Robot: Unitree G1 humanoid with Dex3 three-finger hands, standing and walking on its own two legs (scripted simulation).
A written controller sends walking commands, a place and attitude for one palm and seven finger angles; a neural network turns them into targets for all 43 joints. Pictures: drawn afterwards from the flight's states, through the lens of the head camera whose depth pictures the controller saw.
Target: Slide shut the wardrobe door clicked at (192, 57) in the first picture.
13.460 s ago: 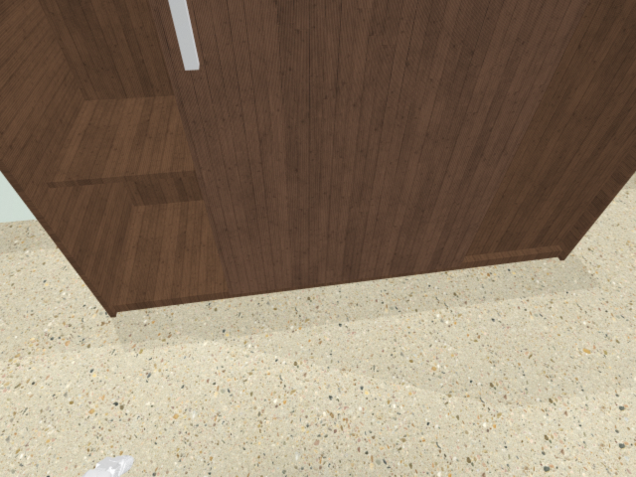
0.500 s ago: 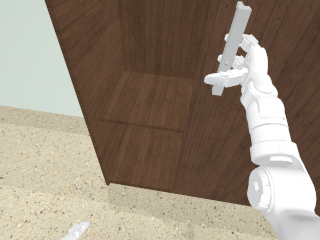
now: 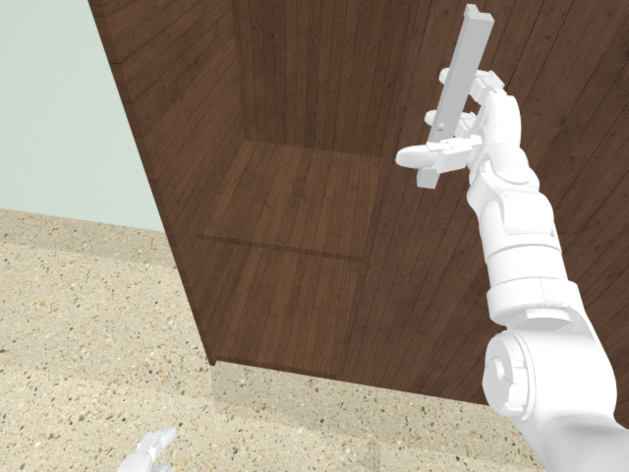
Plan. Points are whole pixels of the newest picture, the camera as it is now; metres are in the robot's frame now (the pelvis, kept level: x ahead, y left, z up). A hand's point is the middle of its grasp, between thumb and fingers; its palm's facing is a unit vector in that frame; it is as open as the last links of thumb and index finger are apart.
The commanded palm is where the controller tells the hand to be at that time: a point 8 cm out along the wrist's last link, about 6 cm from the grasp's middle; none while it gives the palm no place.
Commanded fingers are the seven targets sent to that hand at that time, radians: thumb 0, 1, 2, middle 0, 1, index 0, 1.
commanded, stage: slide the fingers in behind the handle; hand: right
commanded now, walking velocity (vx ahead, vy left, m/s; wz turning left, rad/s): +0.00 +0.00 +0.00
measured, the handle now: (446, 104) +0.52 -0.12 +0.25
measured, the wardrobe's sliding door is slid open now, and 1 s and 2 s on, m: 0.41 0.41 0.41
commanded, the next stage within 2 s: grip the handle and tug to test in 0.26 s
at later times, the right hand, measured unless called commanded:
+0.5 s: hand (434, 123) +0.46 -0.09 +0.25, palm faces +0.07 +1.00 +0.01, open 13.7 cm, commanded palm +0.44 -0.14 +0.24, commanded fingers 0.00 0.13 -0.46 0.34 1.25 0.34 1.25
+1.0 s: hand (435, 124) +0.46 -0.10 +0.25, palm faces +0.08 +1.00 +0.01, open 6.6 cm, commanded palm +0.44 -0.14 +0.24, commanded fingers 0.00 -0.90 -0.90 0.45 1.40 0.45 1.40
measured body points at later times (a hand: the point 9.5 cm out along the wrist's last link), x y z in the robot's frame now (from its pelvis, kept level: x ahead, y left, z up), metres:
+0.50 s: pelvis +0.00 +0.00 +0.00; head +0.00 +0.01 +0.45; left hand +0.12 +0.24 -0.12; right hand +0.45 -0.15 +0.25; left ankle +0.01 +0.14 -0.74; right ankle -0.02 -0.13 -0.74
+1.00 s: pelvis +0.00 +0.00 +0.00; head +0.00 +0.01 +0.45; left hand +0.12 +0.24 -0.12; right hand +0.45 -0.15 +0.25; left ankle +0.01 +0.14 -0.74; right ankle -0.02 -0.13 -0.74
